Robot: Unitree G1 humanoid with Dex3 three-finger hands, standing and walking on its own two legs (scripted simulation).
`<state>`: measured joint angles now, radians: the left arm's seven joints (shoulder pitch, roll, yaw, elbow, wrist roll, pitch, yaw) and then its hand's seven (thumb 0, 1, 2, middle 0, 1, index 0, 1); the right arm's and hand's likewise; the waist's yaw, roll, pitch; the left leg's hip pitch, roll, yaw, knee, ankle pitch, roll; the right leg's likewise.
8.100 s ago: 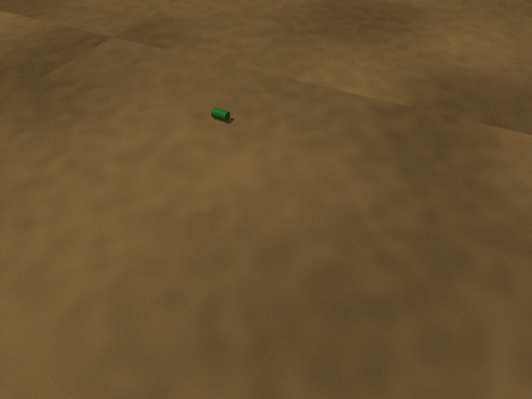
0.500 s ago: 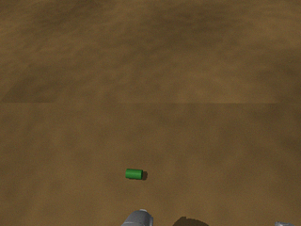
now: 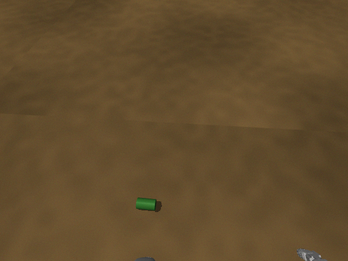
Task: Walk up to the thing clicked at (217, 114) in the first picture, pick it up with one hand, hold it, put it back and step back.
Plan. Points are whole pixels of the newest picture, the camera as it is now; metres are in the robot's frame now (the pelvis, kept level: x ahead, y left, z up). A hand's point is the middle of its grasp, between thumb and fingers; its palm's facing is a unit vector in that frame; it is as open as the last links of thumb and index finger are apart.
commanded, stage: walk up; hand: left
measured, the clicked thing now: (146, 203) +0.50 +0.20 -0.72
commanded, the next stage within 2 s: stand in 0.90 s
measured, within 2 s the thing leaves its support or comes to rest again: neither
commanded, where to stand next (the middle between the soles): +0.08 -0.06 m, yaw -1 degrees
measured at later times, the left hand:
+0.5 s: hand out of the picture +0.11 +0.23 -0.14, palm faces -0.03 -0.93 -0.37, open 7.4 cm
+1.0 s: hand out of the picture +0.09 +0.21 -0.13, palm faces -0.02 -0.95 -0.32, open 7.4 cm
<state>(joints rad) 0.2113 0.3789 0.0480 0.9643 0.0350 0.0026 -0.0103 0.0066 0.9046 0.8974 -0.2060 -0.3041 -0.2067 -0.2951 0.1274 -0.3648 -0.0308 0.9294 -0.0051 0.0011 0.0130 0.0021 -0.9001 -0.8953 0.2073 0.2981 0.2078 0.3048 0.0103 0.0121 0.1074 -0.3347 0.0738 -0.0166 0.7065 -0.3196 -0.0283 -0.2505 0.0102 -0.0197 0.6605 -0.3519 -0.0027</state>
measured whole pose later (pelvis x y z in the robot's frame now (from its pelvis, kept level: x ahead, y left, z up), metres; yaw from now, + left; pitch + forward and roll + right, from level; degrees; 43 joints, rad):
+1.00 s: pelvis +0.00 -0.03 +0.02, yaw +0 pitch -3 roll +0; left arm 0.12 0.33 0.00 1.08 0.00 -0.02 -0.02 0.01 0.90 0.90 -0.21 -0.30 -0.21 -0.30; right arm 0.11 -0.34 0.01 1.05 0.00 -0.02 0.01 0.00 -0.90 -0.90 0.20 0.30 0.20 0.30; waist 0.00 0.01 0.06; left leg -0.15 0.00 0.03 0.41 -0.21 0.02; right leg -0.12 0.03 -0.04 0.39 -0.22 -0.03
